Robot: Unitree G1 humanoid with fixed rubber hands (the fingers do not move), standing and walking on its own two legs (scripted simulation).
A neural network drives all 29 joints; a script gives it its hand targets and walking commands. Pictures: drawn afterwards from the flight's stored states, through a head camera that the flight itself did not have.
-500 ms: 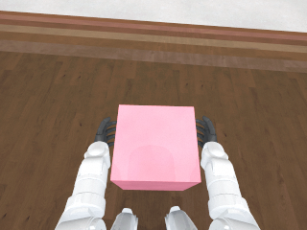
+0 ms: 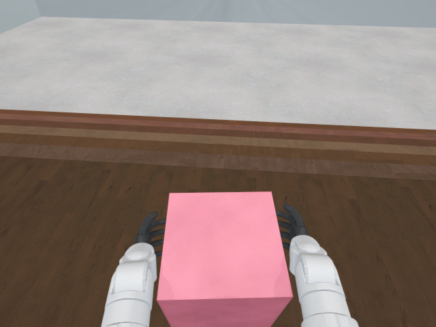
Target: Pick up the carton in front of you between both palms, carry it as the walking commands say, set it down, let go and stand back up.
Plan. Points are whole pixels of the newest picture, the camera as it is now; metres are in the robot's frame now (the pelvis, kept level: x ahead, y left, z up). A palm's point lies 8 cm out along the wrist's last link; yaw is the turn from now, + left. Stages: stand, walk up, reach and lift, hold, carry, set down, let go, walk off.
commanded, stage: reach and lift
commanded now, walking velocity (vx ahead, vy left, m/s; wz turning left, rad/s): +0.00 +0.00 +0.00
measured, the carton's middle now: (221, 264) +0.29 +0.00 -0.06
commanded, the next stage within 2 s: hold in 1.00 s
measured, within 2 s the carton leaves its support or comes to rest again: neither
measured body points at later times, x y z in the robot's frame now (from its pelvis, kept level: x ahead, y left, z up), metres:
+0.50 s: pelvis -0.01 +0.00 +0.00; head -0.04 +0.00 +0.45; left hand +0.29 +0.15 +0.02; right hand +0.30 -0.15 +0.03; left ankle +0.01 +0.13 -0.74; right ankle +0.01 -0.13 -0.74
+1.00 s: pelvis +0.00 +0.00 +0.01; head -0.04 +0.00 +0.46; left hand +0.30 +0.15 +0.03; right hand +0.30 -0.15 +0.04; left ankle +0.01 +0.13 -0.74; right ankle +0.01 -0.13 -0.74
